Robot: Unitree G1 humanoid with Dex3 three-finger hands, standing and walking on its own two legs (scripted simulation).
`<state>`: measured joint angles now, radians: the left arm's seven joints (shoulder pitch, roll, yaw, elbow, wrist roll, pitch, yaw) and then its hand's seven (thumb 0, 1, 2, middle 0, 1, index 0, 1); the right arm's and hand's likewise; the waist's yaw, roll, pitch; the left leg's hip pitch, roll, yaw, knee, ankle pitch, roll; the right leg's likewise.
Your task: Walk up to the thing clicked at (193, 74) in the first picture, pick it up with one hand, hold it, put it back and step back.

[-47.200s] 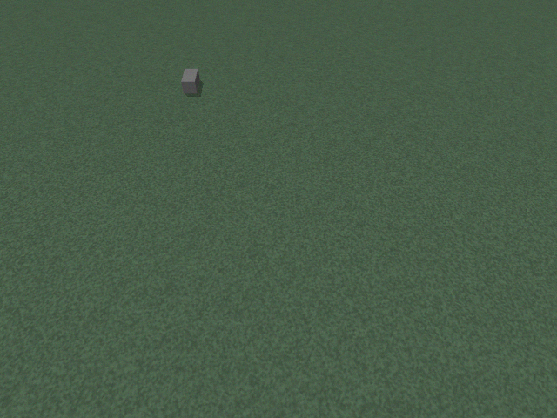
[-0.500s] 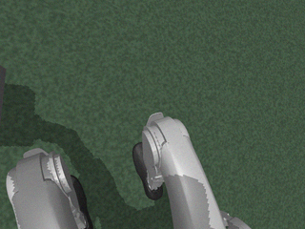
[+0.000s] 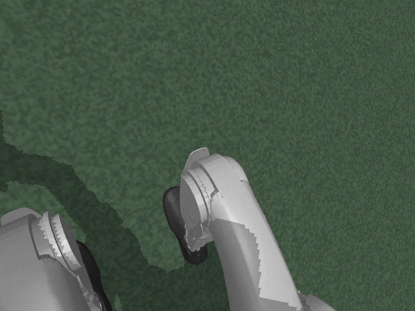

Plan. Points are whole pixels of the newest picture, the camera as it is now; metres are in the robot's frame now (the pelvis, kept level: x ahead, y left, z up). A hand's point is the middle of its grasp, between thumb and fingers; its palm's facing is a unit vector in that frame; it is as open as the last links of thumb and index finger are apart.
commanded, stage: rest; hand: left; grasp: from above
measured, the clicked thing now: out of the picture +0.46 +0.31 -0.26
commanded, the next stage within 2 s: open in 0.72 s
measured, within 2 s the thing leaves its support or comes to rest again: rests again in 1.38 s
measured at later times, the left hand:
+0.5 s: hand out of the picture +0.46 +0.31 -0.24, palm faces -0.02 -0.48 -0.88, open 11.4 cm
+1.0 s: hand out of the picture +0.46 +0.30 -0.25, palm faces -0.02 -0.49 -0.87, open 11.4 cm
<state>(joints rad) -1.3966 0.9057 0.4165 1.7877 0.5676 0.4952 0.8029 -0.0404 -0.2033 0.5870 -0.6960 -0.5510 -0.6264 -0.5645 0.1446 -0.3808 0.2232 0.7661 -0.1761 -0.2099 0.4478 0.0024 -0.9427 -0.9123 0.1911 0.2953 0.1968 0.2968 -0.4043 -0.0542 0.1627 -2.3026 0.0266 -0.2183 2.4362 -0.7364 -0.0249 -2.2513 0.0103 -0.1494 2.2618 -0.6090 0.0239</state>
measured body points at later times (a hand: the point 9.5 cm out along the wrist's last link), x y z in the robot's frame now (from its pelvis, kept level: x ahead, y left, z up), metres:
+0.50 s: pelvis +0.00 +0.00 -0.01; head +0.31 +0.08 +0.31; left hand +0.46 +0.33 -0.19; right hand -0.01 -0.26 -0.06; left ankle +0.06 +0.13 -0.30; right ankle +0.12 -0.11 -0.30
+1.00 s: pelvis +0.00 +0.00 -0.01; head +0.30 +0.09 +0.31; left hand +0.46 +0.32 -0.20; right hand -0.02 -0.25 -0.05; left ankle +0.06 +0.13 -0.30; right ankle +0.12 -0.11 -0.30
